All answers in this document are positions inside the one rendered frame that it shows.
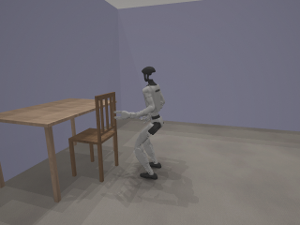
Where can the robot left forearm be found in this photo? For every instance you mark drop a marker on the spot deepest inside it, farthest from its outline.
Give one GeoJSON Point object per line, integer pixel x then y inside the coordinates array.
{"type": "Point", "coordinates": [142, 113]}

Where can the robot right hand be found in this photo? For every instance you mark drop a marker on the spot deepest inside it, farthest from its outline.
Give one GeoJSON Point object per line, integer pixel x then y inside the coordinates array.
{"type": "Point", "coordinates": [148, 117]}

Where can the robot torso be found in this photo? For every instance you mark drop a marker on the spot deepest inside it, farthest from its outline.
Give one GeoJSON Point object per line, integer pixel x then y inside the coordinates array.
{"type": "Point", "coordinates": [155, 93]}

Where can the left robot upper arm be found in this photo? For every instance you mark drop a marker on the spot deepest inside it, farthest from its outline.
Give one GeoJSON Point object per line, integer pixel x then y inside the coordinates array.
{"type": "Point", "coordinates": [148, 96]}

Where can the robot left hand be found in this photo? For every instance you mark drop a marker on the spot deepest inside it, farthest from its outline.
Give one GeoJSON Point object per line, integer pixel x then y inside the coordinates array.
{"type": "Point", "coordinates": [124, 115]}

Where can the robot left thigh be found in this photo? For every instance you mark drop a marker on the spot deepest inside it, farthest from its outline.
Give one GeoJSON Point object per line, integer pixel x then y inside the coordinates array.
{"type": "Point", "coordinates": [144, 135]}

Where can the table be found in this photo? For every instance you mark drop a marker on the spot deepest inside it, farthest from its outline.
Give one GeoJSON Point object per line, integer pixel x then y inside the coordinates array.
{"type": "Point", "coordinates": [47, 115]}

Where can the right robot upper arm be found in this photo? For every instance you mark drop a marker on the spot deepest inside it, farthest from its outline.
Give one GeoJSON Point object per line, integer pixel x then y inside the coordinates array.
{"type": "Point", "coordinates": [162, 100]}

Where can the chair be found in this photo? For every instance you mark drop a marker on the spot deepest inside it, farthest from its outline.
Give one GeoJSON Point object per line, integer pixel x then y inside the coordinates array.
{"type": "Point", "coordinates": [98, 135]}

